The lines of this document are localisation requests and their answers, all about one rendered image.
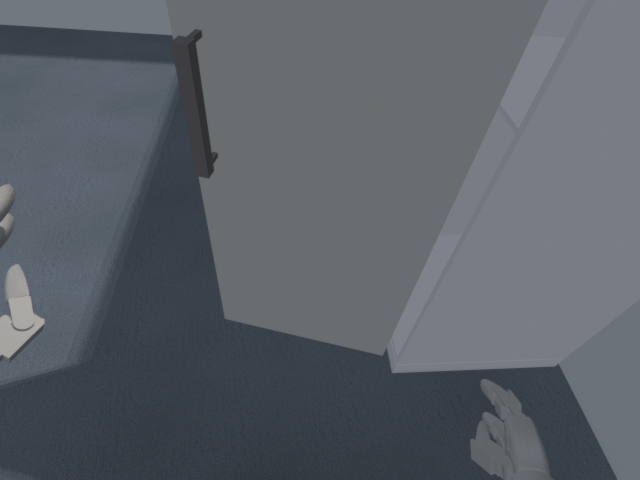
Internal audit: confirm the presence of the right robot hand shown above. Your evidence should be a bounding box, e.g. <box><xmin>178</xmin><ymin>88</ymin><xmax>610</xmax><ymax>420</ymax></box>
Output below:
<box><xmin>470</xmin><ymin>379</ymin><xmax>551</xmax><ymax>480</ymax></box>

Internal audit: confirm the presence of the left robot hand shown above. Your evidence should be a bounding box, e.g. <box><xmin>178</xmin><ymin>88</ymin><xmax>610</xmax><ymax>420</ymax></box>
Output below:
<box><xmin>0</xmin><ymin>184</ymin><xmax>45</xmax><ymax>363</ymax></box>

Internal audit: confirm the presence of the handle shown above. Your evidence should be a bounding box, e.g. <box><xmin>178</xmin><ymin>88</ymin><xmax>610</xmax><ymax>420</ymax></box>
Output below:
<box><xmin>171</xmin><ymin>29</ymin><xmax>218</xmax><ymax>178</ymax></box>

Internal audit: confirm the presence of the fridge door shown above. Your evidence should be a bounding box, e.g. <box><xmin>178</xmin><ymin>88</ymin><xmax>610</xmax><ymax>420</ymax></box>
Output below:
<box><xmin>166</xmin><ymin>0</ymin><xmax>548</xmax><ymax>356</ymax></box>

